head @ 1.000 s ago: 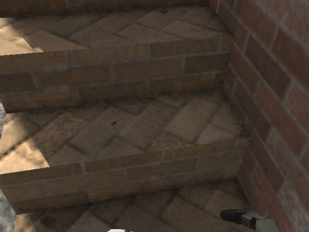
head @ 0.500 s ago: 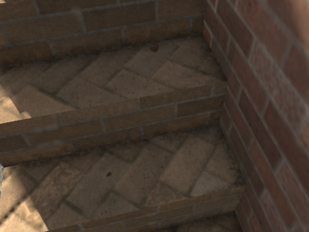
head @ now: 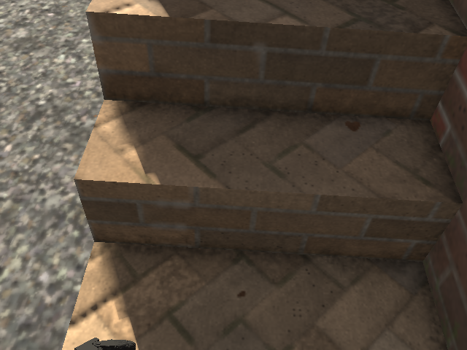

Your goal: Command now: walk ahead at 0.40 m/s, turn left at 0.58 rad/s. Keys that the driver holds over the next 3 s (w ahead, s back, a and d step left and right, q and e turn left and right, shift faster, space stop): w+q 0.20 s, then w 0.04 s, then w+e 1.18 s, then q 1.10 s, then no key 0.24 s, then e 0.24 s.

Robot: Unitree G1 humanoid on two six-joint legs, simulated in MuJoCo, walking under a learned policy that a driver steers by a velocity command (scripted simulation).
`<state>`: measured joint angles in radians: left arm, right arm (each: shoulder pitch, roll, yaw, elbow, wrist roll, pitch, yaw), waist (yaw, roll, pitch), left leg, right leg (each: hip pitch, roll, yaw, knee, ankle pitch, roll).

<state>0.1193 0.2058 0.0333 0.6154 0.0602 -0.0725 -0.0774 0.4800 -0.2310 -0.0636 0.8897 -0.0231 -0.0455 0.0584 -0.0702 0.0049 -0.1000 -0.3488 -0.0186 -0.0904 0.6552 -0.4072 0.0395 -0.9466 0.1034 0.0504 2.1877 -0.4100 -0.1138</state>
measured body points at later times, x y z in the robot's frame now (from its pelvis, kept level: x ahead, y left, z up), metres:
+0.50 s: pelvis +0.15 -0.03 +0.18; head +0.16 -0.02 +0.63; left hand +0.01 +0.17 +0.03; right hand +0.42 -0.21 +0.10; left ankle +0.14 +0.12 -0.28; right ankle +0.16 -0.11 -0.52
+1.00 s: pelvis +0.38 +0.05 +0.40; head +0.39 +0.04 +0.85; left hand +0.39 +0.32 +0.26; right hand +0.41 -0.22 +0.26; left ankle +0.42 +0.14 -0.32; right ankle +0.35 -0.14 -0.05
